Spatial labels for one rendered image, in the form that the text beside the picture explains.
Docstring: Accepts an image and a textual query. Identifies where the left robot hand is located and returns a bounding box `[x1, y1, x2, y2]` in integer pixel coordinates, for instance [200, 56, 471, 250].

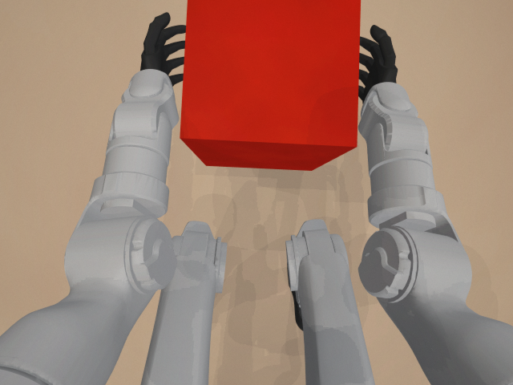
[140, 12, 186, 86]

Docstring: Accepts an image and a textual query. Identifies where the robot left upper arm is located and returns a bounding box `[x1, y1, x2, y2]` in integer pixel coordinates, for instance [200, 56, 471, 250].
[0, 215, 177, 385]

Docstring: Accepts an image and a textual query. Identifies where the left robot forearm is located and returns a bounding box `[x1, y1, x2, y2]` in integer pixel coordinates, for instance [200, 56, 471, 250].
[64, 69, 179, 273]

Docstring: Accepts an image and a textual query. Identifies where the robot right foot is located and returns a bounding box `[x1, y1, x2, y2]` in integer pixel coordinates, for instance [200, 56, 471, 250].
[287, 265, 303, 330]

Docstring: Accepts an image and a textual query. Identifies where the robot right upper arm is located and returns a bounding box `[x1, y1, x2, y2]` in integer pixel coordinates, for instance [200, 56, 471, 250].
[358, 225, 513, 385]

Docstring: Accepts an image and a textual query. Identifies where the left robot shin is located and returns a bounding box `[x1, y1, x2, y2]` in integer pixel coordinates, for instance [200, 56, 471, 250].
[172, 221, 215, 255]

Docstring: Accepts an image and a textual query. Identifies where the carton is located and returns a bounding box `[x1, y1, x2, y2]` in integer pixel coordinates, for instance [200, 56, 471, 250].
[180, 0, 361, 171]

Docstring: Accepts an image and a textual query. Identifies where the right robot forearm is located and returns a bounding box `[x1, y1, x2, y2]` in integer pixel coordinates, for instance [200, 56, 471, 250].
[358, 82, 472, 272]

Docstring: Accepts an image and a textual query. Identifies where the right robot hand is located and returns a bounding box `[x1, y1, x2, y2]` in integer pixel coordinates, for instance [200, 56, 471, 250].
[358, 25, 398, 103]

